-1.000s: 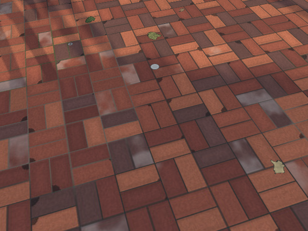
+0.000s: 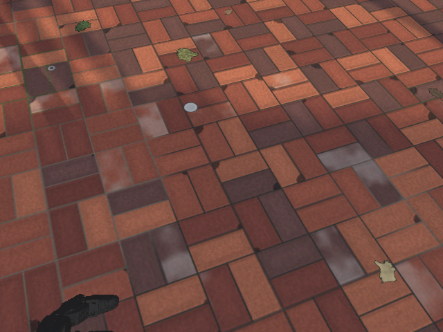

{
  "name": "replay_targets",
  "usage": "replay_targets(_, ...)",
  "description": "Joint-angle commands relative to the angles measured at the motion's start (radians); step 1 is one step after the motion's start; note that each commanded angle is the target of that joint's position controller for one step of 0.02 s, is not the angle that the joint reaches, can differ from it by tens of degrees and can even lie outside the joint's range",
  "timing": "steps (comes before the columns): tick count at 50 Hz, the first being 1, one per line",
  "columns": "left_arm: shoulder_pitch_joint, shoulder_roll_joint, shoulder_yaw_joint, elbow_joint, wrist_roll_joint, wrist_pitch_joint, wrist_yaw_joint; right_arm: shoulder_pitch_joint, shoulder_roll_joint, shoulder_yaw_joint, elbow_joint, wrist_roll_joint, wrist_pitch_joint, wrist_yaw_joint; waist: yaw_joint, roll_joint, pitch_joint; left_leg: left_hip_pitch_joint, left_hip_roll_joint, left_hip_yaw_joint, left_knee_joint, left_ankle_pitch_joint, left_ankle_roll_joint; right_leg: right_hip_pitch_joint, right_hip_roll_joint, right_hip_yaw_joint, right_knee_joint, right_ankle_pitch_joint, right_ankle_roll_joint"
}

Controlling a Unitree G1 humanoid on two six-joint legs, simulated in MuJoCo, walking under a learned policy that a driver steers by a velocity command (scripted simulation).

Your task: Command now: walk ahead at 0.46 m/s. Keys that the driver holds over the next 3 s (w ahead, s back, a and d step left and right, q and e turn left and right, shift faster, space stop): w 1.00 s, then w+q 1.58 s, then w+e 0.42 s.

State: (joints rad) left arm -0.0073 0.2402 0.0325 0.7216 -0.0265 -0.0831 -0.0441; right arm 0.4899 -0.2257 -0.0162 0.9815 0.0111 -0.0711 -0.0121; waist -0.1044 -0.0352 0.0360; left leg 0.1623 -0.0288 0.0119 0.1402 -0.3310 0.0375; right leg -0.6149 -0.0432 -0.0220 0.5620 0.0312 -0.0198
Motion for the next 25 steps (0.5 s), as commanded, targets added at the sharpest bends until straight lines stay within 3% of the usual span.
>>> replay_targets(1, -0.099, 0.101, 0.024, -0.095, -0.001, -0.025, -0.01, 0.002, -0.196, -0.047, -0.035, 0.004, 0.0, -0.008, 0.071, 0.138, 0.075, -0.055, 0.284, -0.084, 0.051, 0.662, 0.114, 0.052, 0.029, -0.006, -0.048, -0.036, -0.045)
replay_targets(2, -0.042, 0.126, 0.035, -0.081, 0.002, -0.023, -0.007, -0.008, -0.211, -0.054, -0.04, 0.0, 0.005, -0.009, 0.107, 0.158, 0.018, -0.032, 0.284, -0.077, 0.133, 0.85, 0.104, 0.139, 0.057, -0.024, -0.039, -0.071, -0.065)
replay_targets(3, 0.094, 0.161, 0.055, -0.042, 0.0, -0.02, 0.001, -0.025, -0.214, -0.056, -0.046, -0.006, 0.016, -0.009, 0.18, 0.167, -0.074, -0.043, 0.259, -0.051, 0.294, 1.009, 0.087, 0.309, 0.089, -0.048, -0.046, -0.08, -0.095)
replay_targets(4, 0.272, 0.201, 0.075, 0.01, 0.0, -0.014, 0.013, -0.034, -0.203, -0.05, -0.06, -0.014, 0.021, -0.01, 0.26, 0.155, -0.185, -0.177, 0.221, -0.035, 0.512, 0.966, 0.058, 0.582, 0.052, -0.009, -0.034, -0.064, -0.132)
replay_targets(5, 0.427, 0.291, 0.096, 0.041, 0.029, -0.009, 0.022, 0.058, -0.104, -0.02, -0.087, -0.026, 0.011, -0.001, 0.243, -0.04, -0.363, -0.552, 0.102, -0.005, 0.899, 0.538, 0.009, 1.007, -0.211, 0.366, -0.018, -0.177, -0.26)
replay_targets(6, 0.452, 0.247, 0.082, 0.063, 0.018, -0.006, 0.015, 0.109, -0.042, 0.001, -0.063, -0.008, -0.012, 0.008, 0.218, -0.211, -0.493, -0.747, -0.041, -0.105, 1.159, -0.207, -0.015, 1.111, -0.36, 0.79, -0.221, -0.389, -0.355)
replay_targets(7, 0.371, 0.18, 0.06, 0.062, 0.01, -0.007, 0.015, -0.002, -0.158, -0.032, -0.096, 0.025, -0.035, 0.014, 0.222, -0.14, -0.311, -0.856, 0.023, -0.163, 1.24, -0.188, 0.006, 0.964, -0.316, 0.724, -0.286, -0.476, -0.297)
replay_targets(8, 0.286, 0.151, 0.05, 0.051, 0.012, -0.008, 0.018, -0.107, -0.188, -0.04, -0.133, 0.044, -0.047, 0.015, 0.194, -0.08, -0.165, -0.873, 0.075, -0.126, 1.219, -0.102, 0.021, 0.791, -0.282, 0.563, -0.312, -0.422, -0.26)
replay_targets(9, 0.221, 0.134, 0.044, 0.049, 0.02, -0.015, 0.014, -0.152, -0.172, -0.04, -0.143, 0.034, -0.05, 0.01, 0.155, 0.007, -0.079, -0.838, 0.121, -0.105, 1.151, -0.021, 0.018, 0.627, -0.243, 0.447, -0.35, -0.297, -0.24)
replay_targets(11, 0.167, 0.101, 0.035, 0.052, 0.036, -0.028, 0.009, -0.118, -0.142, -0.045, -0.131, 0.012, -0.029, 0.004, 0.088, -0.021, -0.053, -0.722, 0.172, -0.11, 1.067, 0.052, 0.009, 0.469, -0.176, 0.312, -0.403, -0.178, -0.221)
replay_targets(13, 0.177, 0.106, 0.036, 0.074, 0.026, -0.039, 0.006, -0.102, -0.109, -0.041, -0.13, 0.006, -0.007, 0.002, 0.066, -0.025, -0.034, -0.701, 0.186, -0.094, 1.014, 0.065, -0.009, 0.394, -0.162, 0.249, -0.445, -0.132, -0.237)
replay_targets(14, 0.187, 0.12, 0.039, 0.086, 0.025, -0.043, 0.008, -0.13, -0.111, -0.042, -0.144, 0.002, -0.001, 0.0, 0.065, -0.023, -0.012, -0.725, 0.193, -0.089, 0.975, 0.092, -0.021, 0.372, -0.159, 0.222, -0.463, -0.119, -0.242)
replay_targets(17, 0.239, 0.155, 0.045, 0.115, 0.025, -0.039, 0.026, -0.262, -0.119, -0.042, -0.196, -0.011, -0.002, -0.002, 0.096, -0.004, 0.029, -0.818, 0.201, -0.078, 0.793, 0.256, -0.051, 0.391, -0.145, 0.17, -0.486, -0.079, -0.239)
replay_targets(20, 0.289, 0.177, 0.045, 0.135, 0.016, -0.029, 0.038, -0.38, -0.095, -0.03, -0.228, -0.009, -0.017, 0.01, 0.139, 0.004, 0.037, -0.776, 0.163, -0.038, 0.564, 0.423, -0.052, 0.411, -0.11, 0.099, -0.478, -0.045, -0.2)
replay_targets(25, 0.396, 0.196, 0.047, 0.191, 0.003, -0.005, 0.042, -0.525, -0.104, -0.023, -0.288, 0.006, -0.027, 0.037, 0.188, 0.003, 0.051, -0.8, 0.126, -0.034, 0.408, 0.413, -0.031, 0.588, -0.174, 0.11, -0.412, -0.035, -0.186)
